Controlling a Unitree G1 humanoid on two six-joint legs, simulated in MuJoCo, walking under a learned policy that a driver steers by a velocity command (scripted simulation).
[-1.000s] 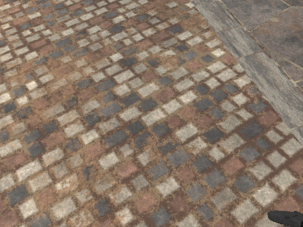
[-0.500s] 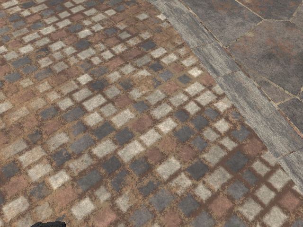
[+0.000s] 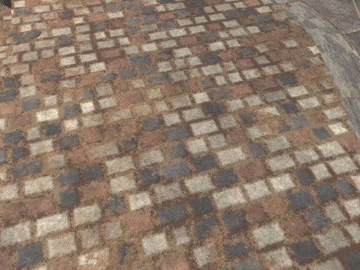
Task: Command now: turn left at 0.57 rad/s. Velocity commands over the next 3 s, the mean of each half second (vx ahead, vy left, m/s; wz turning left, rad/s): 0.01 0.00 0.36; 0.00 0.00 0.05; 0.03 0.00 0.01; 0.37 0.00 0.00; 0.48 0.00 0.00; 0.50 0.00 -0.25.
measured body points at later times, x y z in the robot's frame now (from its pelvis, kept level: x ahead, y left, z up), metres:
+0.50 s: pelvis +0.01 +0.00 +0.01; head +0.03 +0.00 +0.46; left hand +0.10 +0.29 -0.10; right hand +0.21 -0.23 -0.10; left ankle +0.00 +0.11 -0.73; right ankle +0.03 -0.13 -0.73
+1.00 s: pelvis +0.02 -0.02 +0.01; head +0.03 -0.02 +0.46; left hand +0.10 +0.25 -0.12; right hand +0.17 -0.26 -0.12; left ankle +0.00 +0.11 -0.73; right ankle +0.03 -0.13 -0.73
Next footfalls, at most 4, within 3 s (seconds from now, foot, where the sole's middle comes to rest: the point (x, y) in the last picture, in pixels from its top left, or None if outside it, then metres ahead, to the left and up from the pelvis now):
0.44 right None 0.07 -0.13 -0.77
1.68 left None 0.09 0.13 -0.77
2.16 right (191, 261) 0.49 -0.03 -0.77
2.70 left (120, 193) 0.76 0.25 -0.77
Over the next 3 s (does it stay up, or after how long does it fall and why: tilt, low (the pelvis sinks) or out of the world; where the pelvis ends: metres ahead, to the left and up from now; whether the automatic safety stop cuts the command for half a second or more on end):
stays up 0.76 0.15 0.02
